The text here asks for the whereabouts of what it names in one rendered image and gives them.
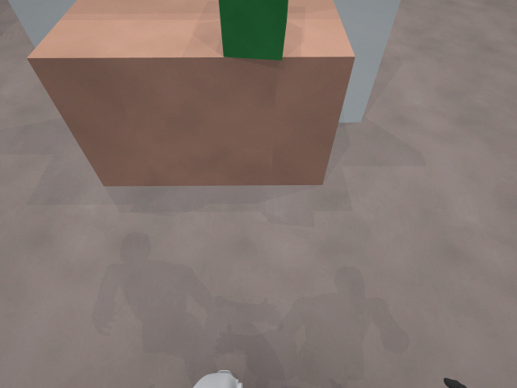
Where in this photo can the carton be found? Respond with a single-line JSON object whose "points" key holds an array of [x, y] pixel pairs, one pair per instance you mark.
{"points": [[253, 28]]}

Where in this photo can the pedestal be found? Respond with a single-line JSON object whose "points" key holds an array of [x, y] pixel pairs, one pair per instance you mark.
{"points": [[144, 87]]}

